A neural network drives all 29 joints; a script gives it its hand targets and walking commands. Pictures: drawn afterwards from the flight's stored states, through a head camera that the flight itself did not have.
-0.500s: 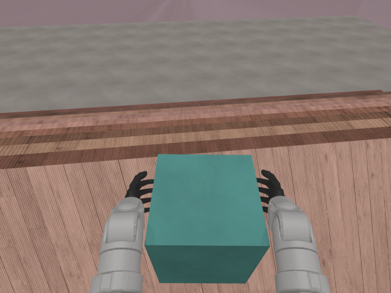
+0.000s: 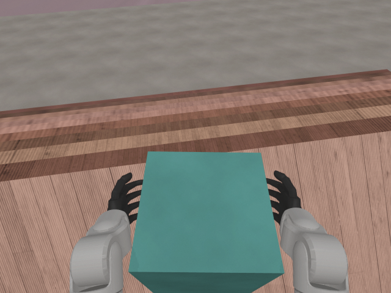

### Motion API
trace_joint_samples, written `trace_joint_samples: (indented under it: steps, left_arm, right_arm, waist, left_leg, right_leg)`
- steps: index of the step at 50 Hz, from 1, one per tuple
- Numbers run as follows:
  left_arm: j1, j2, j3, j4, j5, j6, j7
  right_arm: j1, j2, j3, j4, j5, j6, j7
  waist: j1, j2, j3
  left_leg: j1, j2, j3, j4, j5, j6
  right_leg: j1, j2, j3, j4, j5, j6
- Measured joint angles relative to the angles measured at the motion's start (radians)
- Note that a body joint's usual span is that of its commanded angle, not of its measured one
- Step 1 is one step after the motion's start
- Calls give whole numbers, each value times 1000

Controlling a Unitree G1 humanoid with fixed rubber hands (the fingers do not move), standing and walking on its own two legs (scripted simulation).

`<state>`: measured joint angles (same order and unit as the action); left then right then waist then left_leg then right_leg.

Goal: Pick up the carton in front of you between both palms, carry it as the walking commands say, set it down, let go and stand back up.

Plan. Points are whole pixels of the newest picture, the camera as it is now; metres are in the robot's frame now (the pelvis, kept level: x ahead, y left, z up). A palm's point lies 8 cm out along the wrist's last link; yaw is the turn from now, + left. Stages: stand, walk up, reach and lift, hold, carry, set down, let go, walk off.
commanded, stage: carry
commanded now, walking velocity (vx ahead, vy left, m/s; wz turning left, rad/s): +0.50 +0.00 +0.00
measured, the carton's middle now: (202, 228) +0.25 +0.00 +0.02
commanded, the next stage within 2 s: none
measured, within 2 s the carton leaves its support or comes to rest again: neither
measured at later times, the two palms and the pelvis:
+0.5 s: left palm (132, 121) +0.54 +0.18 +0.06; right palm (242, 117) +0.54 -0.12 +0.07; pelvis +0.31 +0.03 -0.02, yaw +0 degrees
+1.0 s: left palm (150, 52) +0.89 +0.17 +0.09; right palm (231, 49) +0.91 -0.13 +0.09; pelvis +0.64 +0.01 -0.03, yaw +2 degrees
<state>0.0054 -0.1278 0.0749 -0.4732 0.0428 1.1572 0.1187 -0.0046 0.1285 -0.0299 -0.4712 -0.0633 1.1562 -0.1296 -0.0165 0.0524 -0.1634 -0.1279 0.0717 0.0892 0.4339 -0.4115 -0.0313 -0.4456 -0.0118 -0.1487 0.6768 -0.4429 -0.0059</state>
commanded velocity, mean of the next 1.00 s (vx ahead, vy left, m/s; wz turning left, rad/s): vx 0.50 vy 0.00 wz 0.00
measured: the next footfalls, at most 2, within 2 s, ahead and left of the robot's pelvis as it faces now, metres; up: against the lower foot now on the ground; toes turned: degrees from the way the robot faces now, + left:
right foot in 0.02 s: +0.09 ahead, -0.09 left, +0.00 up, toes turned -7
left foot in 0.44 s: +0.45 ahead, +0.11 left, +0.00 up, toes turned +12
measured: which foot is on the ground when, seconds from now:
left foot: down 0.00-0.04, up 0.06-0.42, down 0.44-1.00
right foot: up 0.00-0.00, down 0.02-0.48, up 0.50-0.96, down 0.98-1.00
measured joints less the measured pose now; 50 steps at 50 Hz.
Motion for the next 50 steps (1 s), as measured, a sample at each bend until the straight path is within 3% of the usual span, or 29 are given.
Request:
trace_joint_samples:
  steps: [1, 3, 6, 8, 14, 20, 22, 24, 25, 27, 29, 34, 38, 42, 47, 49, 50]
  left_arm:
    - [2, 0, -8, -18, -6, 6, 1]
    - [-1, -1, -30, -25, -15, 8, 3]
    - [19, -2, -40, -24, -19, 21, 17]
    - [38, -4, -32, -43, -20, 33, 27]
    - [39, -4, -20, -71, -24, 43, 36]
    - [41, -4, -33, -68, -27, 38, 16]
    - [51, -4, -35, -72, -22, 37, 14]
    - [47, -3, -20, -47, -19, 35, 14]
    - [45, -3, -16, -32, -16, 34, 13]
    - [50, -4, -17, -17, -7, 33, 11]
    - [63, -6, -26, -13, 4, 24, 5]
    - [90, -8, -46, -17, 25, -17, -8]
    - [99, -8, -48, -41, 29, -23, -7]
    - [76, -7, -40, -77, 16, -7, 5]
    - [-19, 2, -11, -70, -13, 17, 22]
    - [-84, 4, 7, -37, -28, 20, 26]
    - [-120, 0, 14, -2, -31, 12, 28]
  right_arm:
    - [14, 1, -3, -35, 6, 10, -6]
    - [40, 1, -21, -86, 25, 22, -12]
    - [42, 2, -37, -82, 50, 47, -22]
    - [34, 1, -31, -66, 60, 57, -23]
    - [34, 1, -12, -60, 44, 37, -7]
    - [82, 6, -5, -101, 19, 26, -1]
    - [83, 7, -4, -100, 20, 28, 0]
    - [70, 5, 2, -54, 18, 17, 0]
    - [62, 4, 2, -31, 18, 15, 0]
    - [63, 5, -1, -9, 20, 12, 1]
    - [78, 7, -4, -9, 22, 4, 1]
    - [97, 8, -5, -17, 17, -25, 12]
    - [95, 7, 0, -27, 18, -32, 17]
    - [74, 5, 3, -54, 22, -26, 16]
    - [-11, -2, -18, -58, 37, -2, -6]
    - [-59, -4, -40, -49, 45, 7, -16]
    - [-90, -15, -54, -32, 49, 9, -21]
  waist:
    - [-5, 7, 14]
    - [-15, 10, 23]
    - [3, -28, 13]
    - [22, -49, 6]
    - [73, -75, 3]
    - [66, -70, 24]
    - [53, -70, 35]
    - [20, -94, 44]
    - [8, -91, 52]
    - [-10, -77, 69]
    - [-20, -67, 77]
    - [-24, -47, 62]
    - [-8, -46, 38]
    - [8, -51, 35]
    - [9, -42, 52]
    - [13, -34, 67]
    - [29, -15, 78]
  left_leg:
    - [17, 10, -8, 14, -21, -6]
    - [-20, 35, -10, 175, -66, -6]
    - [-196, 7, -29, 555, -68, 23]
    - [-301, 2, -12, 661, -24, 36]
    - [-469, 5, 33, 413, 168, 24]
    - [-452, -24, 123, 109, 337, 55]
    - [-383, -46, 160, 57, 326, 66]
    - [-378, -61, 180, 138, 294, 122]
    - [-368, -58, 183, 156, 262, 138]
    - [-316, -56, 183, 119, 240, 141]
    - [-252, -58, 179, 48, 240, 136]
    - [-101, -56, 153, -102, 229, 119]
    - [15, -56, 134, -181, 194, 99]
    - [114, -56, 121, -194, 119, 74]
    - [213, -48, 106, -127, -30, 29]
    - [218, -25, 105, 3, -119, 16]
    - [176, 4, 101, 146, -126, 19]
  right_leg:
    - [12, 9, -23, -88, 73, -4]
    - [49, 13, -56, -107, 210, -45]
    - [110, 9, -63, -120, 124, -76]
    - [173, 9, -55, -192, 126, -59]
    - [378, -2, -23, -400, 131, -39]
    - [555, -30, -4, -431, 19, 12]
    - [567, -53, -10, -304, -66, 26]
    - [460, -96, 14, 11, -47, 14]
    - [373, -87, 57, 196, -27, 8]
    - [207, -66, 99, 451, 29, -12]
    - [78, -66, 96, 515, 99, -27]
    - [-105, -91, 59, 328, 219, -16]
    - [-165, -105, 33, 137, 321, 7]
    - [-187, -100, 5, 17, 378, 3]
    - [-156, -60, -37, -79, 380, -41]
    - [-90, -29, -61, -129, 359, -55]
    - [-90, -15, -68, -88, 350, -73]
